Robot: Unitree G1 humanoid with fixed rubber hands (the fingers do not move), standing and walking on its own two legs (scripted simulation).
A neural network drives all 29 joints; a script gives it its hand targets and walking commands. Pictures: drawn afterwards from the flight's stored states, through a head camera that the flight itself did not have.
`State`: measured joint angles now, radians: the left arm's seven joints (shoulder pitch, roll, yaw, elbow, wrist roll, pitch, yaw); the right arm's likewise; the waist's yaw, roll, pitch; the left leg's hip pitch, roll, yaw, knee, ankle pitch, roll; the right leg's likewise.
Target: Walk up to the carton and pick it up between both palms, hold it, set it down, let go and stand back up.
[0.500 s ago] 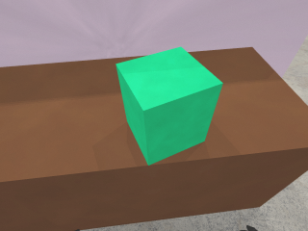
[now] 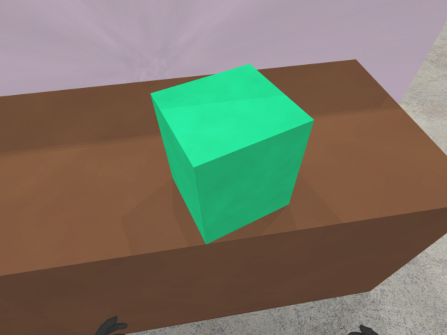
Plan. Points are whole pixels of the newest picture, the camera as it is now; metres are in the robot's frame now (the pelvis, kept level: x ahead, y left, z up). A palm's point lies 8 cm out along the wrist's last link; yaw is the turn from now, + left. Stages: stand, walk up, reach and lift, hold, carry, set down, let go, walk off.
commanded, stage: walk up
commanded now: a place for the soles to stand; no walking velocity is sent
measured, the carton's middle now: (227, 155) +0.44 +0.01 +0.06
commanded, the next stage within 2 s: none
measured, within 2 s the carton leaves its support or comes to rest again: neither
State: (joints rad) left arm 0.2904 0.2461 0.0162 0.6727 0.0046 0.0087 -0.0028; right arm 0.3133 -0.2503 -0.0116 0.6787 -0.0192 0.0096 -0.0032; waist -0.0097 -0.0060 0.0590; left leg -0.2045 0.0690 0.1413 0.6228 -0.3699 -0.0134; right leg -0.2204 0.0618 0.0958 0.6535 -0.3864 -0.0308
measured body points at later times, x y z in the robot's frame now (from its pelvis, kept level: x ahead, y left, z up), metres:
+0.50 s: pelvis +0.03 -0.03 -0.01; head +0.05 -0.05 +0.44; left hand +0.15 +0.22 -0.11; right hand +0.02 -0.30 -0.15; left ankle -0.02 +0.12 -0.70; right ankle +0.04 -0.13 -0.73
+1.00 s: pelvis +0.07 -0.02 -0.01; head +0.08 +0.00 +0.44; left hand +0.13 +0.24 -0.14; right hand +0.23 -0.25 -0.10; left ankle +0.10 +0.08 -0.72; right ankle +0.07 -0.15 -0.69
